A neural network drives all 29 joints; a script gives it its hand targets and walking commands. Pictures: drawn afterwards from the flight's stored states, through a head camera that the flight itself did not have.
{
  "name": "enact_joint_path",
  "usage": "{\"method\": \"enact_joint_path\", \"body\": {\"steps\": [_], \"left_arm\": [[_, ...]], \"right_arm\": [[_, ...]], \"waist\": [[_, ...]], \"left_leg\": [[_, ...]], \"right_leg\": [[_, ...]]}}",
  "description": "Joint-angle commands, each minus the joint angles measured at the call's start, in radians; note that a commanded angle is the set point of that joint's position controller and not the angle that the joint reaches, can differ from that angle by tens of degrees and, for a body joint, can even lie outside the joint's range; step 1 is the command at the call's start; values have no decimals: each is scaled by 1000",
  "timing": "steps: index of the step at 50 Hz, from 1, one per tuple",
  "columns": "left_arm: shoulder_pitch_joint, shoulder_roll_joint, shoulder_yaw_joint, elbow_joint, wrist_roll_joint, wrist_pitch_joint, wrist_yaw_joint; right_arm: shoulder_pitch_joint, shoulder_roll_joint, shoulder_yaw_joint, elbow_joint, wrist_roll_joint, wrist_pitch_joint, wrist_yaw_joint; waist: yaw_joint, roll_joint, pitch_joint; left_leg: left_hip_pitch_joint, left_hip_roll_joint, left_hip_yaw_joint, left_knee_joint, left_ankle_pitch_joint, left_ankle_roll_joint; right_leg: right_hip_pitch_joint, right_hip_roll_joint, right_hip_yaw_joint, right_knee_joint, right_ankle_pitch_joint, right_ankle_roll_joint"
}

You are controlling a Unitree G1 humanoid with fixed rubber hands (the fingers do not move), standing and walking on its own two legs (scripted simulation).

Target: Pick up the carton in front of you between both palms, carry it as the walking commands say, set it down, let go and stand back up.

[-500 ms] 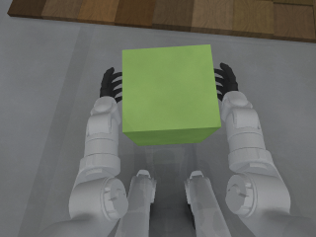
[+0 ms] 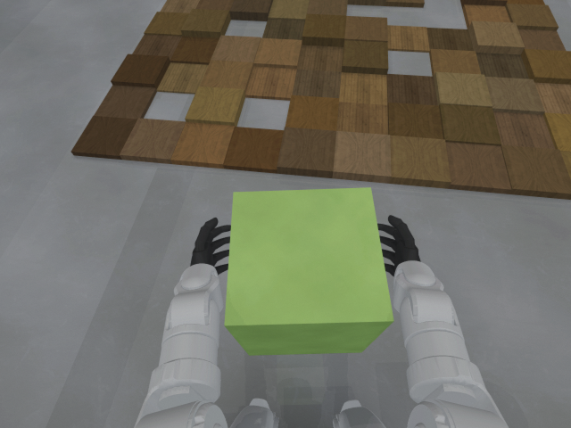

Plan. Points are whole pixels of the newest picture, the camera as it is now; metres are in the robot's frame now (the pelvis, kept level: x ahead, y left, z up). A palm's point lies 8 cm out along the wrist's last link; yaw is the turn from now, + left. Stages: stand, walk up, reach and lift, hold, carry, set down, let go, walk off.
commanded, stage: reach and lift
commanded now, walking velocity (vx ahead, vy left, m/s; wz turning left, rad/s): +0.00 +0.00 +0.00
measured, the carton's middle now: (303, 280) +0.36 +0.01 -0.09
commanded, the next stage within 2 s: hold in 1.36 s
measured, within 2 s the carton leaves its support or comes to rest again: neither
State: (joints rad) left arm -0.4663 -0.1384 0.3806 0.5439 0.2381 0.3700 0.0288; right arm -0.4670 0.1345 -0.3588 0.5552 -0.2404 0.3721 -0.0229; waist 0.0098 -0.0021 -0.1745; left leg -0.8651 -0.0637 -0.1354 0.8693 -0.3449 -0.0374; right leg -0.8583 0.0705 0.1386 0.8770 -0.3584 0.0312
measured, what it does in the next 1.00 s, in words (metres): rises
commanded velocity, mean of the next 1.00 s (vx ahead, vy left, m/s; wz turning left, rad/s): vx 0.00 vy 0.00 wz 0.00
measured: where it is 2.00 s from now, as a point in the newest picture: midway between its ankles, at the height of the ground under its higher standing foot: outside the picture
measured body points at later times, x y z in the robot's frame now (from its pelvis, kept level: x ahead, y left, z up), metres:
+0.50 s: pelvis +0.02 +0.00 +0.05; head -0.02 +0.00 +0.50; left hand +0.32 +0.15 +0.07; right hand +0.32 -0.15 +0.06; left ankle +0.04 +0.14 -0.69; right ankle +0.03 -0.13 -0.69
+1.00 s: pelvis +0.02 +0.00 +0.06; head -0.01 +0.00 +0.51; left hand +0.33 +0.16 +0.08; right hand +0.33 -0.15 +0.08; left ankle +0.04 +0.14 -0.69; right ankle +0.03 -0.13 -0.69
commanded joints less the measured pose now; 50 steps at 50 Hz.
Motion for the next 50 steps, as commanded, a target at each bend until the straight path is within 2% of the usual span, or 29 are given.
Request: {"method": "enact_joint_path", "body": {"steps": [1,8,13,18,22,26,31,38,50], "left_arm": [[-457,-1032,-607,47,-152,9,-256],[-319,-1016,-669,-38,-178,73,-256],[-250,-1001,-720,-128,-199,138,-259],[-211,-980,-677,-138,-189,204,-267],[-269,-966,-613,-108,-159,222,-280],[-358,-999,-632,-128,-174,215,-289],[-391,-1006,-644,-130,-179,218,-291],[-366,-991,-642,-138,-175,230,-287],[-275,-971,-666,-219,-194,257,-278]], "right_arm": [[-483,1034,596,17,154,-6,247],[-337,1011,654,-70,180,60,246],[-265,994,701,-163,204,129,248],[-235,971,660,-175,195,195,259],[-291,964,600,-139,170,214,273],[-380,990,616,-158,184,206,283],[-411,994,624,-160,182,207,283],[-383,978,621,-169,174,220,278],[-295,964,652,-252,198,248,271]], "waist": [[-1,-2,-487],[-5,4,-348],[-8,5,-232],[-10,1,-75],[-4,3,8],[-6,6,-47],[-10,2,-81],[-11,4,-82],[-6,2,-95]], "left_leg": [[408,-58,79,-168,305,18],[604,-45,65,-325,402,15],[712,-36,60,-426,411,12],[730,-35,64,-489,290,18],[708,-32,75,-500,174,25],[730,-31,77,-483,167,27],[751,-32,79,-481,170,23],[776,-33,81,-499,212,19],[831,-39,76,-521,350,13]], "right_leg": [[389,51,-73,-178,312,-17],[571,39,-65,-333,399,-10],[691,35,-63,-437,402,-8],[703,31,-65,-500,292,-17],[681,24,-72,-512,177,-23],[693,22,-74,-499,165,-25],[709,24,-77,-496,168,-22],[737,28,-80,-511,211,-20],[796,34,-73,-533,346,-10]]}}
